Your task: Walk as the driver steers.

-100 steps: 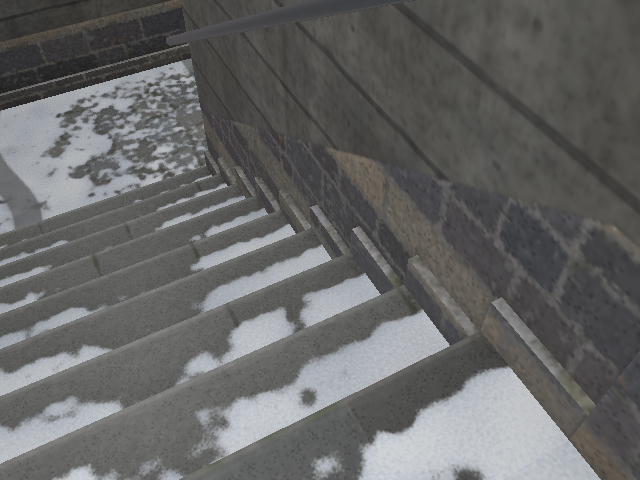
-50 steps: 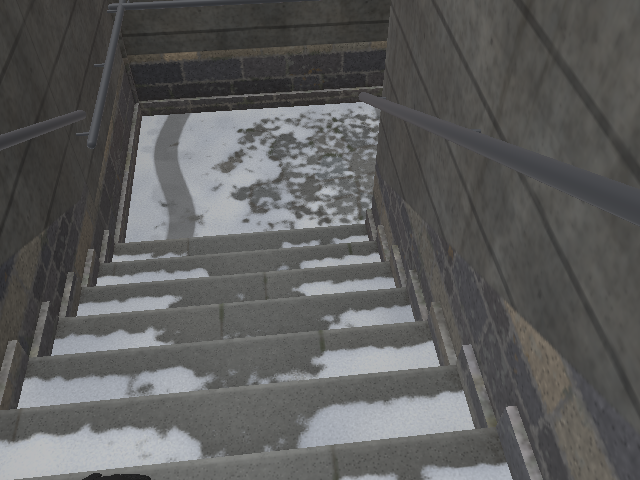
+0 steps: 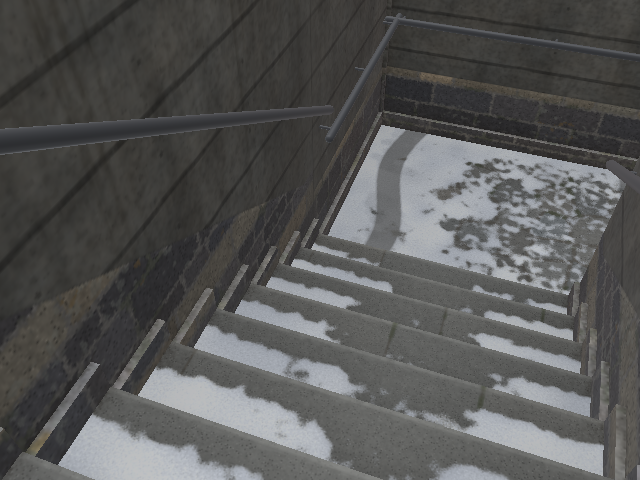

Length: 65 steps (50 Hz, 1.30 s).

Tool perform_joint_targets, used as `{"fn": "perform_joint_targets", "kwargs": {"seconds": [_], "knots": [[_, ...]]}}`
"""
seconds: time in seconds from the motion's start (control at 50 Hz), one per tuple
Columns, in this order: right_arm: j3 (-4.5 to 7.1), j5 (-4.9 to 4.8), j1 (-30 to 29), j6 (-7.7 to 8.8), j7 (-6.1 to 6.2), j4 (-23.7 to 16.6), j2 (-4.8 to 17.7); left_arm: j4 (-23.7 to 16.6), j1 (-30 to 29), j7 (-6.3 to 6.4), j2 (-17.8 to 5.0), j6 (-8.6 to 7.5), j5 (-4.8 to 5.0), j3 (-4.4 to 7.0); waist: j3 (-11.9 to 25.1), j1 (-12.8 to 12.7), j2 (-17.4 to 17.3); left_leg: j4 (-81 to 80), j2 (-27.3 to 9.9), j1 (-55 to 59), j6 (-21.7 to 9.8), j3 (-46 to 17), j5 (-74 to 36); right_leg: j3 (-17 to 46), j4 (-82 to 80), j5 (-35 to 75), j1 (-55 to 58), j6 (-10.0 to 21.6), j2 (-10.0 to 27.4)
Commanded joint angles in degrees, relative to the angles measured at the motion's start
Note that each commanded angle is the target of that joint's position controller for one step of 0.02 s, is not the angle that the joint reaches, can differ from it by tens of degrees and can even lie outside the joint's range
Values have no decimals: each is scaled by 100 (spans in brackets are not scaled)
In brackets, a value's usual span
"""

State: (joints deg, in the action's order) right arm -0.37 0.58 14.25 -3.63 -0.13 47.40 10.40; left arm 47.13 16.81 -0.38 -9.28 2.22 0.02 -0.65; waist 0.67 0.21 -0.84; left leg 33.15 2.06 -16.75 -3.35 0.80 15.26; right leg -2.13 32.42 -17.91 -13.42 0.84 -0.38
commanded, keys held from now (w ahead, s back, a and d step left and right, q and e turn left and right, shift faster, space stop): no key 0.18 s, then w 0.48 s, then w+e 0.34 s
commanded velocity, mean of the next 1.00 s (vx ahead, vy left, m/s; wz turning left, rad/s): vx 0.30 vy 0.00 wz -0.08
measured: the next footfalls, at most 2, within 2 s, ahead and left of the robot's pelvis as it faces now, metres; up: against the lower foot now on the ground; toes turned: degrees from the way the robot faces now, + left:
left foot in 0.66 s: +0.06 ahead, +0.15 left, +0.00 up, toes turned +3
right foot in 1.18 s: +0.28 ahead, +0.01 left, -0.18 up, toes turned -15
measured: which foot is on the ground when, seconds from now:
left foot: down 0.00-0.30, up 0.32-0.64, down 0.66-1.00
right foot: down 0.00-0.66, up 0.68-1.00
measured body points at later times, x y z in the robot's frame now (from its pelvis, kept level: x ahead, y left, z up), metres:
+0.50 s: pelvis -0.01 +0.02 +0.02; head -0.03 +0.02 +0.47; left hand -0.10 +0.27 -0.12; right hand +0.13 -0.23 -0.11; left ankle +0.01 +0.13 -0.69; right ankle -0.06 -0.08 -0.73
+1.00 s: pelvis +0.14 +0.10 -0.03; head +0.14 +0.11 +0.42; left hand +0.26 +0.36 -0.16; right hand +0.04 -0.14 -0.17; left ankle +0.02 +0.15 -0.73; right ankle +0.27 -0.03 -0.73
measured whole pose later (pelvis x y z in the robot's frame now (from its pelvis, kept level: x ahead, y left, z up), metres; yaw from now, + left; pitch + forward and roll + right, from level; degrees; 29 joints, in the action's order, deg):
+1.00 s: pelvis +0.14 +0.10 -0.03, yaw -6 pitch -1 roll +0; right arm 1.3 0.5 29.1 5.5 2.9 58.7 12.8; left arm 51.7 11.1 -3.1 -14.9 2.9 -2.3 4.5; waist -1.2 1.4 0.9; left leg 39.4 3.9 -4.5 -6.3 11.3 34.4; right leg 2.4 41.1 25.3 -32.9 5.4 -0.7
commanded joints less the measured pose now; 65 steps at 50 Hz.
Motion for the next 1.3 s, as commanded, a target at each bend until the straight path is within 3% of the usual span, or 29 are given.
{"fn": "perform_joint_targets", "kwargs": {"seconds": [0.02, 0.14, 0.22, 0.28, 0.3, 0.32, 0.36, 0.4, 0.56, 0.62, 0.64, 0.66, 0.68, 0.7, 0.74, 0.82, 0.94, 1.02, 1.04, 1.1, 1.14, 1.16, 1.18, 1.2, 1.22, 1.24, 1.26, 1.28, 1.3], "knots": [[71, 14, 372, 86, -67, 83, 325, -272, -223, -31, -725, -53, -70, 197, -368, 122, 267, -490, -143, 1014, -249, -240, -564, 690, -1762, -619, -1208, 240, 558], [36, -13, -170, 446, 61, 140, 594, 176, 300, -104, -336, 46, 111, 205, 23, -219, -687, -1932, -716, -1443, -579, -990, 826, -177, 252, 1092, 1373, 5, -222], [135, 28, -570, 378, 98, 123, 940, 641, 1273, -118, -418, 36, -217, 198, -273, -539, -755, -2626, -949, -2326, -584, -1234, 2329, -256, 1102, -221, 1509, 179, -250], [218, -68, -473, 192, 96, 210, 838, 780, 1650, -34, -638, -38, -186, 299, -486, -577, 157, -1383, -411, -1583, -493, -687, 2505, 110, -434, -1456, 842, 428, -76], [246, -60, -485, 145, 110, 266, 679, 954, 2185, -12, -625, -88, -260, 295, -611, -641, 745, 143, 11, -1678, -432, -339, 1750, 1220, -1378, -1937, 974, 549, 654], [181, -41, -400, 154, 34, 128, 446, 759, 1575, 38, -1359, -195, -65, 498, -1093, -309, 1839, 1600, 371, -1735, -203, 292, 960, 3292, -2846, -3627, -417, 1152, 1782], [290, 18, -696, 259, -19, 98, 799, 459, 521, 48, -1110, -329, -53, 478, -1282, 71, 962, 2119, -271, -1579, -141, -283, 127, 3265, -3141, -2798, -823, 1416, 1956], [324, 23, -841, 324, -47, 90, 801, 549, 783, 44, -847, -433, -103, 383, -1081, 29, 442, 1837, -268, -1695, -58, -103, 226, 2366, -2963, -1384, -89, 1221, 1625], [259, 59, -1269, 301, -35, -175, 509, 624, 1454, 58, -846, -452, -83, 365, -538, -381, 669, 462, -80, -672, 42, 529, 678, 1230, -2135, 620, 629, 1079, 1215], [303, 160, -66, 396, 18, 168, 548, 647, 1144, 101, -1144, -478, -46, 432, -171, 155, 789, 49, -95, 827, -108, 508, -173, 1035, -1133, 1665, 156, 976, 1245], [375, 153, 262, 432, 54, 224, 663, 631, 1145, 121, -1120, -432, -28, 417, -157, 345, 405, -802, 143, 1360, -105, 609, 700, 828, -572, 1531, -103, 802, 843], [506, 209, 1146, 506, 112, 464, 1067, 516, 937, 173, -1012, -448, -36, 426, 182, 697, -627, -1168, -745, 2685, -233, -598, -142, 316, 1106, 1472, -991, 530, 405], [614, 102, 1556, 515, 126, 623, 1626, 269, 856, 184, -662, -443, -46, 358, 160, 627, -1534, -1320, -1879, 3510, -792, -2164, -1982, 56, 2434, -1285, -2839, 286, -284], [622, -56, 1810, 542, 92, 726, 1601, 227, 679, 269, -886, -372, -112, 427, -38, 692, -889, -1484, -2247, 2802, -1222, -2452, -1610, 779, 3029, -1509, -3141, 302, -78], [441, 81, 792, 632, 29, 453, 974, 291, 532, 196, -886, -339, -3, 477, -664, 190, -157, -1750, -1952, 1764, -1027, -1677, -1815, 958, 2957, -538, -2839, 284, 261], [385, -33, 716, 981, 97, 644, 908, 412, 336, 41, -922, -90, -130, 649, -704, -247, -240, -1581, -1486, 1364, -448, -668, -2403, 1154, 2620, 1432, -2668, 362, 262], [211, -81, 1085, 1033, 314, 790, 590, 310, -389, -346, -472, 41, -220, 489, -574, -141, -245, -569, -938, -358, -57, 300, -864, 289, 986, 4774, -1075, 403, -129], [163, 142, 1719, 943, 381, 923, 618, 141, -1159, -245, -638, 60, -264, 433, -1034, 250, -77, 602, -1115, 108, -166, 250, -949, 7, 496, 4465, -1773, 500, -130], [-278, 931, 2351, 990, 165, 1282, -121, 69, -1101, -394, -555, -350, -691, 229, -1369, 120, 116, 309, -1580, -416, 179, 62, -736, 805, 278, 4130, -1559, 436, 511], [-126, 438, 2129, 1022, 97, 1202, 727, 338, -756, -460, -1081, -686, -564, 377, -948, -20, 152, 1477, -1297, -305, 82, 119, -1898, 36, 21, 2887, -720, 263, 186], [58, 359, 1949, 918, 81, 1092, 1397, 626, 4, -373, -1068, -657, -513, 406, -612, -247, 218, 2857, -1136, 134, 211, 161, -3251, -400, -592, 1813, -81, 206, -161], [141, 471, 1785, 810, -43, 1071, 1417, 1176, 1286, -160, -1299, -569, -538, 520, -599, -636, 432, 3960, -753, 4, 584, 288, -3311, -539, -1390, 2549, 1016, 304, -289], [122, 355, 675, 658, -203, 601, 1604, 2002, 3750, -141, -1361, -571, -624, 699, -589, -1929, 1459, 7156, -173, -1367, 1137, 633, -2750, -680, -3004, 3457, 3029, 970, -208], [-126, 734, 1880, 615, -625, 977, 467, 2152, 3894, -202, -1586, -532, -538, 762, 1048, -1276, 1922, 9900, -6, -4146, 1099, 73, 3488, 1316, 337, 6695, 6124, 2243, 1185], [-154, 473, 1500, 860, -736, 238, 298, 2077, 4343, -211, -1968, -675, -725, 847, 1660, -1424, 281, 9985, -56, -5663, 1300, -1120, 3078, 2878, 653, 7056, 7075, 2915, 2339], [-116, 138, 484, 1123, -810, -471, 552, 1481, 2580, -184, -1771, -829, -703, 784, 309, -1328, -220, 8647, -326, -7149, 1368, -1550, 2526, 3506, 279, 4913, 5701, 2874, 2699], [-19, 101, 31, 1100, -595, -631, 636, 1322, 1203, -267, -1049, -884, -571, 548, -381, -583, -557, 7349, -690, -6663, 776, -1278, 2070, 3137, -377, 2522, 3526, 2581, 2493], [-58, 403, 269, 976, -349, -368, 626, 838, -263, -212, 171, -918, -629, 42, -1027, 69, -1307, 4614, -1354, -5118, 241, -1351, 143, 1870, -951, 1412, 539, 1829, 1817], [-78, 686, 631, 799, -255, -151, 579, 599, -786, -251, -135, -889, -578, 7, -1217, 509, -251, 4217, -1270, -3095, 13, -741, -353, 1446, -975, 910, -2193, 1887, 1025]]}}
